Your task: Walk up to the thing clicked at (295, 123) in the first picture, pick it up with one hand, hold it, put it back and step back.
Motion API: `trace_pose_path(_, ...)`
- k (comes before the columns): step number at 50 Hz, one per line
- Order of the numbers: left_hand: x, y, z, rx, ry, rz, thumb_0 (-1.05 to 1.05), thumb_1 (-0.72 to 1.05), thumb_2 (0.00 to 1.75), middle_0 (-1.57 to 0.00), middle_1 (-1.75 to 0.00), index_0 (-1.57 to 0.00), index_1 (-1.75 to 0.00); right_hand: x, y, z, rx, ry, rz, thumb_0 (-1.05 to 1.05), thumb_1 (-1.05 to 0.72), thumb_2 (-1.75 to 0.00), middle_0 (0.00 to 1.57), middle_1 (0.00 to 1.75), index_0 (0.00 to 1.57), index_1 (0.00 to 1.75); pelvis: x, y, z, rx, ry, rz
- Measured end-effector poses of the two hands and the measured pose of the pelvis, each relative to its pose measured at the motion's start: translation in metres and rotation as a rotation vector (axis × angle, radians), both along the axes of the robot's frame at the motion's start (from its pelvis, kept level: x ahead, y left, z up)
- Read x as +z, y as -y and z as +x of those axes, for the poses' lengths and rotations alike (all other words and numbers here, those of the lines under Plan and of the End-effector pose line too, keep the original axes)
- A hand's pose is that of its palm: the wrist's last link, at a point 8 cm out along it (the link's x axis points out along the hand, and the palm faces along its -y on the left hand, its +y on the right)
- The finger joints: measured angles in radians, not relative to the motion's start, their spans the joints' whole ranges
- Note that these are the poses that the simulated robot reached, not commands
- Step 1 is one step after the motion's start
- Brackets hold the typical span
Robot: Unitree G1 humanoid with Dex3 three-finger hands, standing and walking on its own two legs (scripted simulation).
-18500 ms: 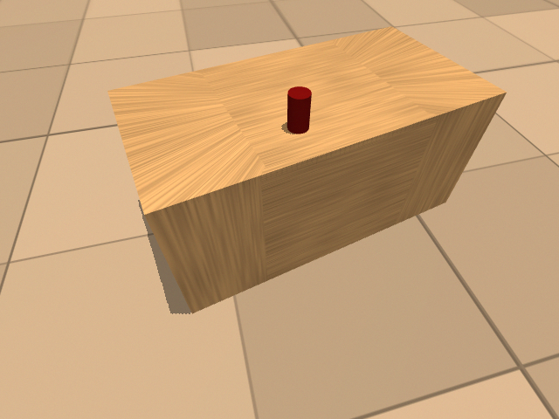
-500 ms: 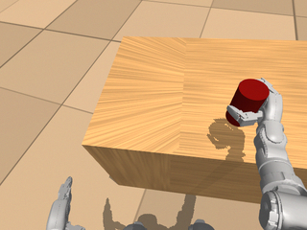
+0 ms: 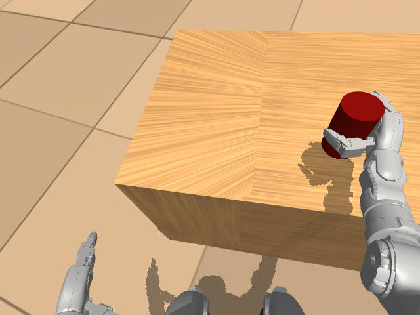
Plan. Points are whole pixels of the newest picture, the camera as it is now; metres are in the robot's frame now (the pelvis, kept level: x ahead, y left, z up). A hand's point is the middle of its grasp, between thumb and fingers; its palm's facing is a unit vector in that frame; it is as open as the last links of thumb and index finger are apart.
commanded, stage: lower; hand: right
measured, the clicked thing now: (349, 127) +0.47 -0.21 +0.04
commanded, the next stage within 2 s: loosen in 0.94 s
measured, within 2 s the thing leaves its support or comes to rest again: rests again in 0.80 s
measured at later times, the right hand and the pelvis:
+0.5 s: hand (339, 139) +0.48 -0.21 -0.02, palm faces +0.24 +0.97 +0.00, open 9.8 cm; pelvis -0.01 +0.00 -0.03, yaw +1 degrees
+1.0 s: hand (334, 143) +0.49 -0.21 -0.04, palm faces +0.23 +0.97 +0.00, open 9.8 cm; pelvis -0.02 +0.00 -0.05, yaw +1 degrees
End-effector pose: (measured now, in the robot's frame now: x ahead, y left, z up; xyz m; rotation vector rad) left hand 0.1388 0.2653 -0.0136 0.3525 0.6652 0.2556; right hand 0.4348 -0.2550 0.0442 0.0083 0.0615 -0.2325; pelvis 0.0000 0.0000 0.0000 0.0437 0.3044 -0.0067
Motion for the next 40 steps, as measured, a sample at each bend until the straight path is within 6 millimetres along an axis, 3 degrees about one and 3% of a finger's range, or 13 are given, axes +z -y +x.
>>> trace_pose_path(18,-0.008,-0.002,-0.004,-0.021,-0.013,0.059,-0.01,-0.54,0.06,-0.06,-0.05,-0.05,-0.06,-0.05,0.004,0.007,-0.01,-0.02,0.004,0.0,0.4,-1.16,0.71,1.04,0.74,1.06,-0.025,-0.001,-0.006,0.002,-0.07,0.015)
trace_pose_path(40,-0.011,-0.002,-0.011,-0.026,0.003,0.111,-0.01,-0.53,0.06,-0.06,-0.05,-0.05,-0.06,-0.079,0.002,0.018,0.001,-0.011,-0.006,0.0,0.4,-1.16,0.71,1.04,0.74,1.06,-0.047,-0.001,-0.016,0.003,-0.122,0.036)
